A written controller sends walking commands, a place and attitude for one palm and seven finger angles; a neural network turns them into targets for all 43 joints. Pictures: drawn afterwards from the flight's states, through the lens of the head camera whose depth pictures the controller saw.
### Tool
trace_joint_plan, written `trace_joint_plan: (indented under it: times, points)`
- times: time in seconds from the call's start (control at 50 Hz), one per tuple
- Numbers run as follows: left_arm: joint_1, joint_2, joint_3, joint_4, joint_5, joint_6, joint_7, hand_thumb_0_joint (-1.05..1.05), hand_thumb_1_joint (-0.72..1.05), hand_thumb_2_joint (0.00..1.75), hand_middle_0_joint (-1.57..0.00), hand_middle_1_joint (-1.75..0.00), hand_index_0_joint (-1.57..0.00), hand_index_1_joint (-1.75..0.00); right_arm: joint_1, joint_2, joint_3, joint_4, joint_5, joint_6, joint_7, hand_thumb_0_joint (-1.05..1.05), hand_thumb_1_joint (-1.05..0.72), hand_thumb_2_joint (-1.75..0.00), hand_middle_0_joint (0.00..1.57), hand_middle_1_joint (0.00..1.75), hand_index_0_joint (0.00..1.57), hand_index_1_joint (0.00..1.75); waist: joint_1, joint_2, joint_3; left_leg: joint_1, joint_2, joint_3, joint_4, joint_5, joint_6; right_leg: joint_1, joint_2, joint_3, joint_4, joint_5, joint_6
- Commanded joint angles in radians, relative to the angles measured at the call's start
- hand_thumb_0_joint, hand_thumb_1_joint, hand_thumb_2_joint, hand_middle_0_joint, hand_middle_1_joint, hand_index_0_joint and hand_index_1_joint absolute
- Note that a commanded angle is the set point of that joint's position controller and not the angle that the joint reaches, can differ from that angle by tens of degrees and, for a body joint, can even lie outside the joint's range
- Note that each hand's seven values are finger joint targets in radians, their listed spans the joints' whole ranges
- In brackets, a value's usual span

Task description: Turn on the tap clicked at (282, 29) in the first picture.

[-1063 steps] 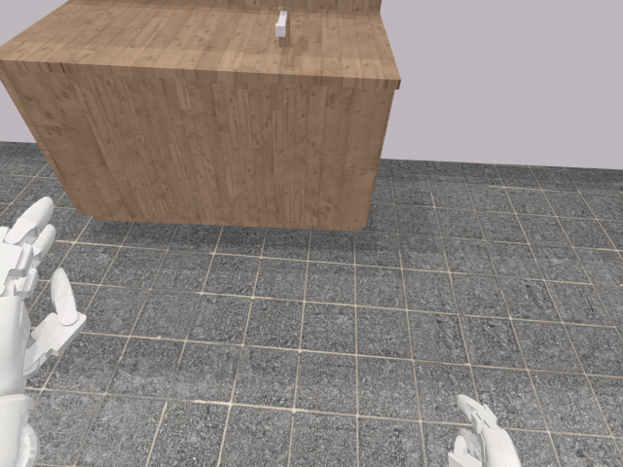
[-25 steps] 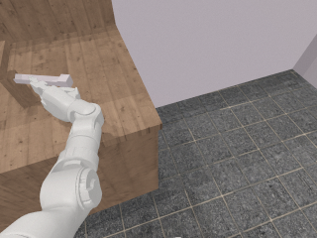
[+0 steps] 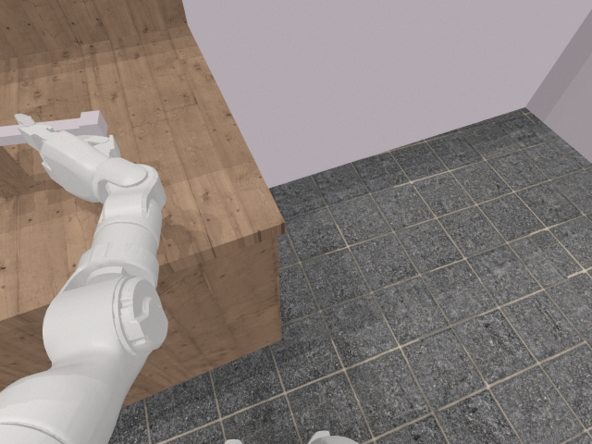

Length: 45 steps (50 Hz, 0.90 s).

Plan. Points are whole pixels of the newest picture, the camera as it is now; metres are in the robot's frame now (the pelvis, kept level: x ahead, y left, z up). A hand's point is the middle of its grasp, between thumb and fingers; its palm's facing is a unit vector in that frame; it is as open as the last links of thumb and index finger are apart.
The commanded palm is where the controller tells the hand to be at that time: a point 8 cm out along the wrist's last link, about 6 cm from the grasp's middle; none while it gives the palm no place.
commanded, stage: lift the hand up off the lever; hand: left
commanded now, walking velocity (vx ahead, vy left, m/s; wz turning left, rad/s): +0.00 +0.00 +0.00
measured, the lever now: (93, 126) +0.55 +0.23 +0.12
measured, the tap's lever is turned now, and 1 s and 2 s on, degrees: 78 79 79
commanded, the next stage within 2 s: none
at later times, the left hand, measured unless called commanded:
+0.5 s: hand (101, 141) +0.50 +0.21 +0.13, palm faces +0.78 -0.61 -0.11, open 7.9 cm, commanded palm +0.44 +0.22 +0.13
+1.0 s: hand (96, 130) +0.50 +0.20 +0.15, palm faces +0.80 -0.58 -0.13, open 7.9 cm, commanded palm +0.44 +0.22 +0.15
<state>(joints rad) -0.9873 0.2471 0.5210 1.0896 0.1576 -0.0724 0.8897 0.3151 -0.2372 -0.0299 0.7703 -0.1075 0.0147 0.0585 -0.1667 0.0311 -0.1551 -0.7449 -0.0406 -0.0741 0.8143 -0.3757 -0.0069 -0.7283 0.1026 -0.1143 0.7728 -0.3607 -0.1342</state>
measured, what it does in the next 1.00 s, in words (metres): stands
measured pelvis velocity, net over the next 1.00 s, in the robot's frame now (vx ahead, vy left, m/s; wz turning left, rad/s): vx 0.01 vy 0.02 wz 0.00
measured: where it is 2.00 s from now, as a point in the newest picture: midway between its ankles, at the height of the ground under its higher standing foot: outside the picture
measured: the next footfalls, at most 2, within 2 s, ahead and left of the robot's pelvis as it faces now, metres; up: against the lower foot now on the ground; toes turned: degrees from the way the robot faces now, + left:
none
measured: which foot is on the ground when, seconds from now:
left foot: down 0.00-1.00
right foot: down 0.00-1.00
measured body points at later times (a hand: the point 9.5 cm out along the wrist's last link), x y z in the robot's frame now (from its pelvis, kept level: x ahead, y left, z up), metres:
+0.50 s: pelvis +0.02 +0.02 +0.01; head +0.06 +0.02 +0.46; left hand +0.45 +0.23 +0.14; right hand +0.06 -0.23 -0.12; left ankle +0.00 +0.13 -0.70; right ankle +0.00 -0.02 -0.70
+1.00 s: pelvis +0.01 +0.02 +0.01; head +0.05 +0.01 +0.46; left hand +0.45 +0.23 +0.16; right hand +0.05 -0.23 -0.13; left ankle +0.00 +0.13 -0.70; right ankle +0.00 -0.02 -0.70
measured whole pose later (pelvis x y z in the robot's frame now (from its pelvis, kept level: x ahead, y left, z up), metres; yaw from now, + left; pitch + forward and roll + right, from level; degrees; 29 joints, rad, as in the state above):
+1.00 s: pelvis +0.01 +0.02 +0.01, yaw +0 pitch +13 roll +0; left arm -0.91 0.12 0.45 0.89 0.14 0.09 0.92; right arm 0.30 -0.21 -0.04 0.79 -0.11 0.03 0.06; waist -0.12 0.04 -0.15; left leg -0.59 -0.06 -0.06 0.74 -0.37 0.01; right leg -0.57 0.09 -0.09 0.70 -0.35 -0.11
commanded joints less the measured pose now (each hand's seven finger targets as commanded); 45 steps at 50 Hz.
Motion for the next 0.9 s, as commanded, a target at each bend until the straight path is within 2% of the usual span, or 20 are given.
trace_joint_plan:
  times: [0.0,0.04,0.08,0.18,0.2,0.24,0.28,0.32,0.38,0.4,0.46,0.48,0.56,0.58,0.66,0.7,0.74,0.82,0.84,0.88]
  points:
    - [-0.446,0.229,-0.024,-0.25,0.024,-0.053,-0.001,0.0,0.9,0.9,-0.15,-0.15,-0.15,-0.15,0.1,-0.137,-0.04,-0.078,0.007,-0.022,0.0,0.0,-0.9,-0.9,0.2,0.3,0.2,0.3,0.016,0.002,-0.449,0.069,0.006,0.039,-0.031,0.211,0.05,0.446,-0.137,0.18,-0.119,0.529,0.172]
    - [-0.4,0.236,-0.014,-0.26,0.022,-0.052,-0.009,0.0,0.9,0.9,-0.15,-0.15,-0.15,-0.15,0.109,-0.138,-0.041,-0.081,0.009,-0.018,0.002,0.0,-0.9,-0.9,0.2,0.3,0.2,0.3,0.027,0.02,-0.467,0.096,0.007,0.039,-0.037,0.246,0.049,0.455,-0.129,0.163,-0.106,0.552,0.166]
    - [-0.369,0.221,-0.021,-0.268,0.022,-0.045,-0.013,0.0,0.9,0.9,-0.15,-0.15,-0.15,-0.15,0.112,-0.14,-0.042,-0.083,0.009,-0.017,0.007,0.0,-0.9,-0.9,0.2,0.3,0.2,0.3,0.03,0.009,-0.449,0.111,0.009,0.039,-0.044,0.258,0.049,0.454,-0.123,0.153,-0.111,0.549,0.163]
    - [-0.397,0.156,-0.079,-0.311,0.007,-0.04,-0.022,0.0,0.9,0.9,-0.15,-0.15,-0.15,-0.15,0.094,-0.14,-0.045,-0.075,0.014,-0.023,0.008,0.0,-0.9,-0.9,0.2,0.3,0.2,0.3,0.009,-0.009,-0.369,0.148,0.01,0.034,-0.066,0.234,0.053,0.411,-0.111,0.142,-0.145,0.477,0.158]
    - [-0.395,0.17,-0.064,-0.316,0.003,-0.043,-0.02,0.0,0.9,0.9,-0.15,-0.15,-0.15,-0.15,0.096,-0.141,-0.046,-0.072,0.014,-0.025,0.008,0.0,-0.9,-0.9,0.2,0.3,0.2,0.3,0.013,-0.018,-0.369,0.151,0.009,0.031,-0.068,0.233,0.053,0.417,-0.112,0.144,-0.148,0.479,0.16]
    - [-0.411,0.147,-0.086,-0.368,0.003,-0.053,-0.019,0.0,0.9,0.9,-0.15,-0.15,-0.15,-0.15,0.087,-0.137,-0.048,-0.07,0.012,-0.027,0.008,0.0,-0.9,-0.9,0.2,0.3,0.2,0.3,0.018,0.022,-0.387,0.199,0.009,0.027,-0.074,0.264,0.051,0.404,-0.104,0.131,-0.141,0.467,0.149]
    - [-0.391,0.139,-0.088,-0.354,0.005,-0.048,-0.015,0.0,0.9,0.9,-0.15,-0.15,-0.15,-0.15,0.085,-0.136,-0.048,-0.062,0.008,-0.027,0.01,0.0,-0.9,-0.9,0.2,0.3,0.2,0.3,0.017,0.025,-0.377,0.219,0.01,0.025,-0.071,0.288,0.048,0.394,-0.101,0.123,-0.138,0.48,0.147]
    - [-0.384,0.088,-0.13,-0.378,0.006,-0.038,-0.017,0.0,0.9,0.9,-0.15,-0.15,-0.15,-0.15,0.077,-0.132,-0.05,-0.062,0.007,-0.023,0.014,0.0,-0.9,-0.9,0.2,0.3,0.2,0.3,0.021,0.06,-0.383,0.264,0.01,0.018,-0.077,0.329,0.041,0.374,-0.092,0.104,-0.131,0.455,0.132]
    - [-0.365,0.038,-0.153,-0.344,-0.004,-0.007,-0.012,0.0,0.9,0.9,-0.15,-0.15,-0.15,-0.15,0.066,-0.132,-0.05,-0.061,0.006,-0.02,0.018,0.0,-0.9,-0.9,0.2,0.3,0.2,0.3,0.02,0.026,-0.342,0.28,0.013,0.015,-0.087,0.351,0.033,0.349,-0.084,0.09,-0.139,0.438,0.129]
    - [-0.348,0.058,-0.128,-0.342,-0.014,0.004,-0.008,0.0,0.9,0.9,-0.15,-0.15,-0.15,-0.15,0.06,-0.135,-0.049,-0.065,0.009,-0.017,0.016,0.0,-0.9,-0.9,0.2,0.3,0.2,0.3,0.027,0.002,-0.344,0.266,0.012,0.017,-0.092,0.338,0.033,0.371,-0.089,0.095,-0.145,0.446,0.132]
    - [-0.404,0.025,-0.15,-0.333,-0.02,0.024,0.001,0.0,0.9,0.9,-0.15,-0.15,-0.15,-0.15,0.041,-0.131,-0.045,-0.061,0.01,-0.011,0.012,0.0,-0.9,-0.9,0.2,0.3,0.2,0.3,0.018,-0.012,-0.313,0.264,0.012,0.015,-0.108,0.319,0.03,0.355,-0.089,0.09,-0.153,0.402,0.129]
    - [-0.403,0.032,-0.137,-0.33,-0.015,0.028,0.009,0.0,0.9,0.9,-0.15,-0.15,-0.15,-0.15,0.038,-0.128,-0.046,-0.062,0.008,-0.011,0.012,0.0,-0.9,-0.9,0.2,0.3,0.2,0.3,0.025,-0.017,-0.305,0.26,0.013,0.011,-0.111,0.321,0.027,0.351,-0.087,0.085,-0.152,0.391,0.126]
    - [-0.458,0.039,-0.13,-0.339,0.019,0.027,0.042,0.0,0.9,0.9,-0.15,-0.15,-0.15,-0.15,0.027,-0.121,-0.044,-0.054,-0.002,-0.011,0.015,0.0,-0.9,-0.9,0.2,0.3,0.2,0.3,0.031,0.016,-0.323,0.274,0.017,0.004,-0.101,0.346,0.015,0.314,-0.082,0.078,-0.132,0.354,0.115]
    - [-0.475,0.028,-0.14,-0.352,0.029,0.026,0.049,0.0,0.9,0.9,-0.15,-0.15,-0.15,-0.15,0.025,-0.118,-0.045,-0.051,-0.006,-0.012,0.017,0.0,-0.9,-0.9,0.2,0.3,0.2,0.3,0.026,0.022,-0.337,0.286,0.018,0.005,-0.093,0.361,0.012,0.308,-0.081,0.076,-0.127,0.361,0.115]
    - [-0.423,0.047,-0.11,-0.389,0.027,0.039,0.054,0.0,0.9,0.9,-0.15,-0.15,-0.15,-0.15,0.032,-0.117,-0.05,-0.064,-0.009,-0.008,0.015,0.0,-0.9,-0.9,0.2,0.3,0.2,0.3,0.05,0.001,-0.418,0.302,0.021,0.01,-0.08,0.425,0.003,0.36,-0.083,0.081,-0.11,0.435,0.118]
    - [-0.414,0.008,-0.139,-0.373,0.023,0.064,0.047,0.0,0.9,0.9,-0.15,-0.15,-0.15,-0.15,0.025,-0.116,-0.049,-0.066,-0.005,-0.005,0.012,0.0,-0.9,-0.9,0.2,0.3,0.2,0.3,0.04,-0.029,-0.391,0.283,0.02,0.018,-0.086,0.406,0.007,0.373,-0.088,0.082,-0.119,0.455,0.124]
    - [-0.417,0.04,-0.118,-0.357,0.024,0.087,0.043,0.0,0.9,0.9,-0.15,-0.15,-0.15,-0.15,0.021,-0.12,-0.046,-0.066,-0.001,-0.003,0.007,0.0,-0.9,-0.9,0.2,0.3,0.2,0.3,0.04,-0.025,-0.359,0.267,0.022,0.016,-0.1,0.38,0.011,0.369,-0.09,0.083,-0.128,0.421,0.122]
    - [-0.446,0.05,-0.114,-0.46,0.018,0.081,0.047,0.0,0.9,0.9,-0.15,-0.15,-0.15,-0.15,0.018,-0.114,-0.05,-0.068,-0.001,-0.016,0.002,0.0,-0.9,-0.9,0.2,0.3,0.2,0.3,0.052,-0.002,-0.407,0.302,0.02,0.013,-0.1,0.396,0.013,0.4,-0.087,0.088,-0.134,0.449,0.122]
    - [-0.455,0.037,-0.132,-0.458,0.019,0.081,0.044,0.0,0.9,0.9,-0.15,-0.15,-0.15,-0.15,0.018,-0.114,-0.048,-0.063,0.0,-0.019,0.001,0.0,-0.9,-0.9,0.2,0.3,0.2,0.3,0.045,-0.001,-0.399,0.301,0.021,0.016,-0.1,0.389,0.015,0.395,-0.088,0.091,-0.137,0.448,0.124]
    - [-0.417,0.055,-0.115,-0.422,0.023,0.092,0.041,0.0,0.9,0.9,-0.15,-0.15,-0.15,-0.15,0.022,-0.116,-0.048,-0.057,-0.001,-0.021,0.0,0.0,-0.9,-0.9,0.2,0.3,0.2,0.3,0.043,-0.037,-0.373,0.269,0.018,0.019,-0.103,0.359,0.021,0.41,-0.093,0.095,-0.145,0.456,0.131]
